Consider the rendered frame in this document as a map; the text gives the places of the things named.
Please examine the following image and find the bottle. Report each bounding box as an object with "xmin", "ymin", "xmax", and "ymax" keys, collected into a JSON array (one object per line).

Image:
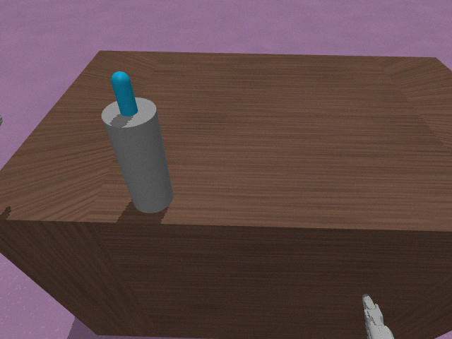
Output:
[{"xmin": 102, "ymin": 71, "xmax": 173, "ymax": 213}]

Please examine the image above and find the right robot hand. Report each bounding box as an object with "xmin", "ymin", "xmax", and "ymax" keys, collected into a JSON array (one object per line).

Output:
[{"xmin": 362, "ymin": 294, "xmax": 394, "ymax": 339}]

